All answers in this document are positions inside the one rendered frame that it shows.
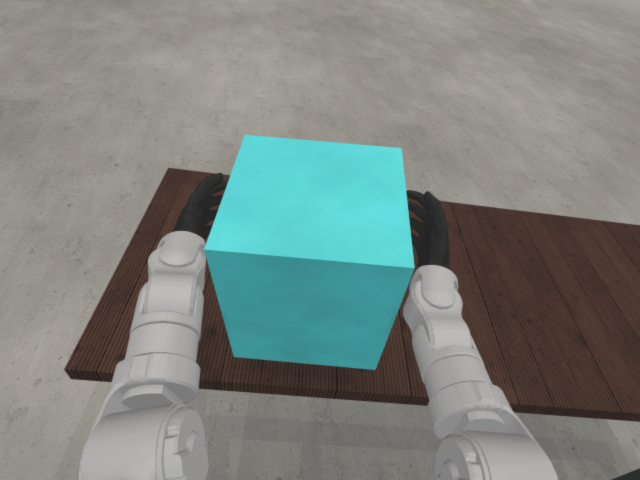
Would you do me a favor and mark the left robot hand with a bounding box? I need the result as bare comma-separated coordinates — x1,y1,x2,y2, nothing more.
173,173,228,240

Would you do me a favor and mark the right robot upper arm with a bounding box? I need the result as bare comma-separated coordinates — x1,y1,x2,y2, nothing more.
435,430,557,480

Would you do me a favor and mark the robot left forearm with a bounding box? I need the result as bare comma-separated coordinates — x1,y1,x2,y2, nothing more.
79,231,206,480

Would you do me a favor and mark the carton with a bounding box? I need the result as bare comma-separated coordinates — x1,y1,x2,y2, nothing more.
204,135,415,370

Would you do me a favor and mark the robot right forearm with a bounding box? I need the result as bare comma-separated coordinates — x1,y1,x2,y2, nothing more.
403,265,558,480

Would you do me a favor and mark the table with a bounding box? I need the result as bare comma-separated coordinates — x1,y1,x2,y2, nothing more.
64,168,640,480

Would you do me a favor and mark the right robot hand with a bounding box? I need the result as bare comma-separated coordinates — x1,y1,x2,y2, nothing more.
406,190,449,269

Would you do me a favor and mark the left robot upper arm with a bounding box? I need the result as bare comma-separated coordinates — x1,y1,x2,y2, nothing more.
81,403,209,480

